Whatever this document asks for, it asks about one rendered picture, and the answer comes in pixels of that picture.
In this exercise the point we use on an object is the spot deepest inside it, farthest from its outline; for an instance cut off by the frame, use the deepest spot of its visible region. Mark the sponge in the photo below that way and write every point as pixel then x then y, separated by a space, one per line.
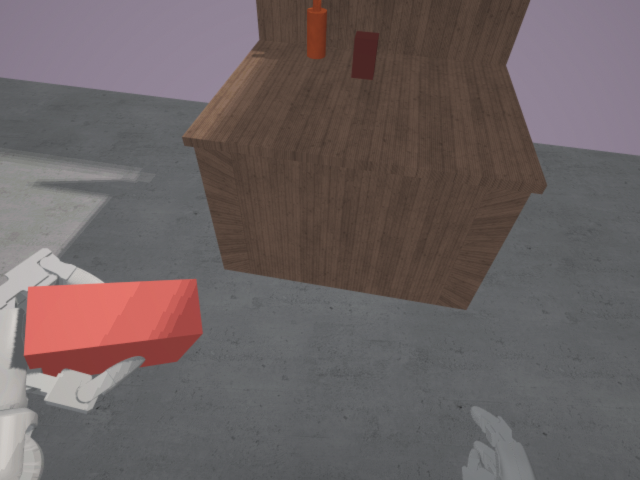
pixel 91 327

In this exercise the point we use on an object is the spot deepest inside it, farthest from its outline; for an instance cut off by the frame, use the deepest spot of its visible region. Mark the right robot hand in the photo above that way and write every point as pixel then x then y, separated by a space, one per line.
pixel 509 461

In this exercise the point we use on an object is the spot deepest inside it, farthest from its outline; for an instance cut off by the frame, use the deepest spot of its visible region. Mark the table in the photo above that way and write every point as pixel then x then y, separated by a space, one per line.
pixel 404 186

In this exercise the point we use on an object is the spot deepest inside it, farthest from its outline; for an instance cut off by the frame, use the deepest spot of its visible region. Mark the left robot hand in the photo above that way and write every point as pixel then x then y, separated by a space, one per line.
pixel 71 389

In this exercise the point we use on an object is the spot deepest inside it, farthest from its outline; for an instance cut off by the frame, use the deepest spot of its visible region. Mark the left robot forearm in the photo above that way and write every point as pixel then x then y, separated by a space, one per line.
pixel 21 458

